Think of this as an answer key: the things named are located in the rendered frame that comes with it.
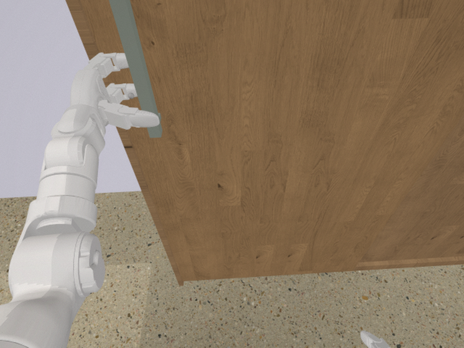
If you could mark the robot left hand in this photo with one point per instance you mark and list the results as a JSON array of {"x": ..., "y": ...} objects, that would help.
[{"x": 88, "y": 88}]

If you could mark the robot left upper arm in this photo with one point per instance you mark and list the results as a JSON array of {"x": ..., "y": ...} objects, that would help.
[{"x": 51, "y": 277}]

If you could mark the wardrobe door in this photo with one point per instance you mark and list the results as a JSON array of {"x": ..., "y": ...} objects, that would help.
[
  {"x": 429, "y": 222},
  {"x": 291, "y": 129}
]

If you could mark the robot left forearm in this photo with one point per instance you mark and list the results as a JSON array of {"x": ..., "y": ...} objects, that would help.
[{"x": 66, "y": 192}]

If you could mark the robot right hand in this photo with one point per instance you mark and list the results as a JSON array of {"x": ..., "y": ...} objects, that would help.
[{"x": 371, "y": 341}]

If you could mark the handle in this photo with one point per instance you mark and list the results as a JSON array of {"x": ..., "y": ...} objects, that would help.
[{"x": 126, "y": 26}]

